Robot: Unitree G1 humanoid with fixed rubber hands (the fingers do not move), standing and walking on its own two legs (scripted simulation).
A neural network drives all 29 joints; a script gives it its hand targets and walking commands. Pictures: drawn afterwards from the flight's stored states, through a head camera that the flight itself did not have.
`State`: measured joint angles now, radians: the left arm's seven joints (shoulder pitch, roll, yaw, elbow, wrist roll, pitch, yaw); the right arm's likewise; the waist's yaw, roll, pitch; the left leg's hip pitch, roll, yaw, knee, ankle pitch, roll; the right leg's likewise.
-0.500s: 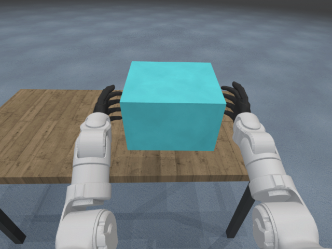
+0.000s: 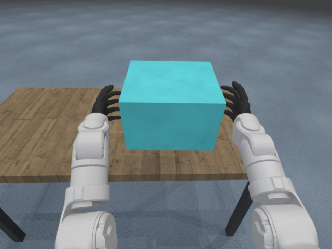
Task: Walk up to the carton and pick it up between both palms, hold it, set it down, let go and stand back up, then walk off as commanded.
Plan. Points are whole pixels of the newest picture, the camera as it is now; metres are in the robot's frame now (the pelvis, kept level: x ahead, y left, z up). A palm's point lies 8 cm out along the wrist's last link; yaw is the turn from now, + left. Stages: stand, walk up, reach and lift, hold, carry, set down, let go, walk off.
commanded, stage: hold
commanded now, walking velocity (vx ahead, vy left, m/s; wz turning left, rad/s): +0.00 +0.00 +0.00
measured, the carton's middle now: (170, 103) +0.48 +0.00 +0.16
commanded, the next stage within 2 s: none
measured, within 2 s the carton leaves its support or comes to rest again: neither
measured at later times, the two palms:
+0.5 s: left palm (101, 116) +0.36 +0.17 +0.20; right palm (241, 115) +0.37 -0.16 +0.20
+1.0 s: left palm (102, 117) +0.36 +0.17 +0.19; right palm (240, 117) +0.38 -0.17 +0.19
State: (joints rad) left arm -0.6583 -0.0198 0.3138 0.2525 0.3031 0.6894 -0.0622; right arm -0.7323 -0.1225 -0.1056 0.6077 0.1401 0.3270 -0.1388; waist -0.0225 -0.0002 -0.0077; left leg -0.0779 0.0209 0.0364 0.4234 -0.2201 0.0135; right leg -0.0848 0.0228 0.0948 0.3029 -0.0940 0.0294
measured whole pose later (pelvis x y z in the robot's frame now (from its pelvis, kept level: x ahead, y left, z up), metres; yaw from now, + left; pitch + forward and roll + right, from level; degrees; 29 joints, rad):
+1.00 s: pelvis +0.00 +0.00 +0.00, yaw +0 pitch -8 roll -1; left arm -0.64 -0.03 0.31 0.22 0.31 0.69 -0.07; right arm -0.70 -0.10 -0.11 0.57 0.12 0.31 -0.14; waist -0.03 0.00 0.02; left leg -0.06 0.02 0.04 0.42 -0.22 0.01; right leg -0.08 0.02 0.09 0.30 -0.10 0.03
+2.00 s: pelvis +0.00 +0.00 +0.00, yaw +0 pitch -8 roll -1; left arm -0.64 -0.03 0.31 0.21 0.31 0.69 -0.06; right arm -0.69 -0.10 -0.11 0.55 0.12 0.30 -0.14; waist -0.03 0.00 0.02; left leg -0.06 0.02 0.04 0.41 -0.22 0.01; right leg -0.07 0.02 0.09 0.30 -0.10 0.03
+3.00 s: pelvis +0.00 +0.00 +0.00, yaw +0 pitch -8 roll -1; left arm -0.63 -0.03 0.31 0.19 0.31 0.69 -0.07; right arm -0.68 -0.10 -0.12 0.54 0.12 0.29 -0.14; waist -0.04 -0.01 0.04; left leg -0.05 0.02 0.04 0.41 -0.22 0.01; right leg -0.06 0.02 0.09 0.30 -0.10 0.03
